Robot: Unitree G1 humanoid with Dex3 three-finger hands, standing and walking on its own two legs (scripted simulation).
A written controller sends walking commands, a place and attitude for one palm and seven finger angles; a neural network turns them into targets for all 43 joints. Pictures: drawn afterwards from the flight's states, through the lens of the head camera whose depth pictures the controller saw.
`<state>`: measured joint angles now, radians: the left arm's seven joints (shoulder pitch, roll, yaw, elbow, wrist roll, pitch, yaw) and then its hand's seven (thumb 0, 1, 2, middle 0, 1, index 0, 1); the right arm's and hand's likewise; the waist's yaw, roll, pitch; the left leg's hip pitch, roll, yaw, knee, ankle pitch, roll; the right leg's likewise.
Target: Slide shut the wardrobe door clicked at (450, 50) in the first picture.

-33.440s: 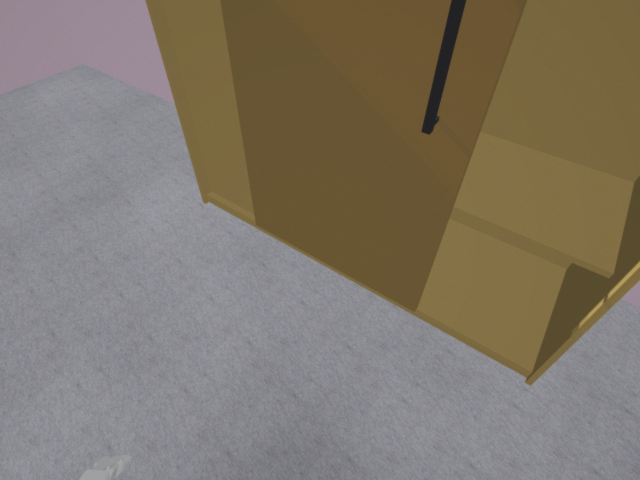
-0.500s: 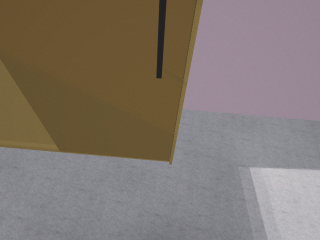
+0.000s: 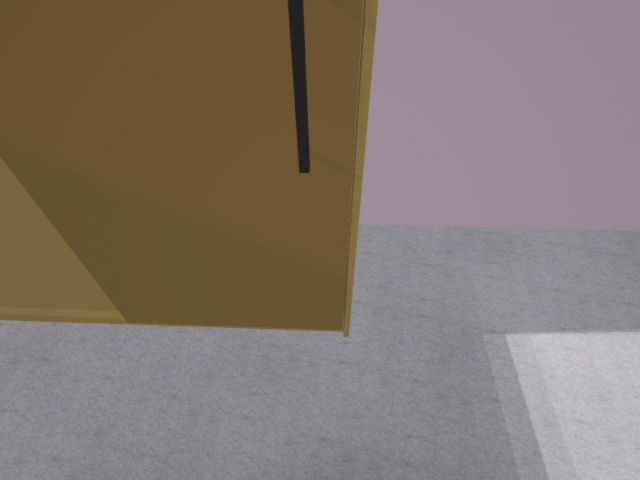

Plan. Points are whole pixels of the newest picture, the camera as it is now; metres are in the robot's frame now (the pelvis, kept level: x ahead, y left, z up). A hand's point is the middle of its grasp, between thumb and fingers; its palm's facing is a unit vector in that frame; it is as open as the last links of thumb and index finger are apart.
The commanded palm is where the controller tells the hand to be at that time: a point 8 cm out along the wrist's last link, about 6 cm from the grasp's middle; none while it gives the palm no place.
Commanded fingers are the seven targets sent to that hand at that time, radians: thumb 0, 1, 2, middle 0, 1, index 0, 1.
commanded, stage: let the arm hang, fingers relaxed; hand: left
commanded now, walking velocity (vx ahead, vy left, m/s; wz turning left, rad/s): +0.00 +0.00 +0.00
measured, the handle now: (301, 84) +0.68 +0.07 +0.17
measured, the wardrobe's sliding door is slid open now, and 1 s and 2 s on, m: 0.00 0.00 0.00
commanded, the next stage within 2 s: look to check the result in 0.20 s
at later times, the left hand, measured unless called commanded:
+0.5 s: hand out of the picture +0.04 +0.16 -0.17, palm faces +0.01 -0.98 -0.21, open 7.4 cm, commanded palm none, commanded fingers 0.00 0.90 0.90 -0.20 -0.30 -0.20 -0.30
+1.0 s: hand out of the picture +0.07 +0.18 -0.17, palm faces +0.00 -0.97 -0.23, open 7.4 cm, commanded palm none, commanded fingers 0.00 0.90 0.90 -0.20 -0.30 -0.20 -0.30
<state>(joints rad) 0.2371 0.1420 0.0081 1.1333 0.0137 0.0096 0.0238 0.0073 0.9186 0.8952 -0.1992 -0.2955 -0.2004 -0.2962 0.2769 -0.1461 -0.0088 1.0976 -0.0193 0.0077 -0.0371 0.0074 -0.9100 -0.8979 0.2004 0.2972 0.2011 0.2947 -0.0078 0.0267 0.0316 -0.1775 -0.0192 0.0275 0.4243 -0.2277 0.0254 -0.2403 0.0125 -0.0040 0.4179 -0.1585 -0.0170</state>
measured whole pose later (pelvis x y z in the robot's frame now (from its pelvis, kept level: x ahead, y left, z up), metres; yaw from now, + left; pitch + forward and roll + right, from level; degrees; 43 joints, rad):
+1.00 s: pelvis +0.03 -0.01 +0.00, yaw -1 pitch -1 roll +0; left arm 0.17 0.19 0.02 1.15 0.01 -0.01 0.02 0.01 0.91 0.90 -0.20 -0.30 -0.20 -0.30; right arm 0.23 -0.20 -0.01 1.13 -0.02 0.00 -0.04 0.00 -0.90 -0.90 0.20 0.30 0.20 0.29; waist -0.02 0.02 0.05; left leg -0.10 0.01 0.03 0.37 -0.25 0.00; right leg -0.17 0.04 0.00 0.37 -0.18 -0.04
